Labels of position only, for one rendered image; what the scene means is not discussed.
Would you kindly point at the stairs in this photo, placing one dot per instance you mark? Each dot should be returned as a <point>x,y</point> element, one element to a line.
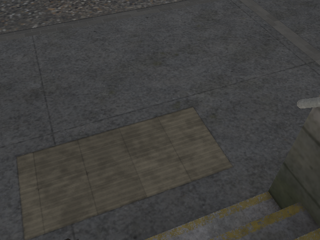
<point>257,218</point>

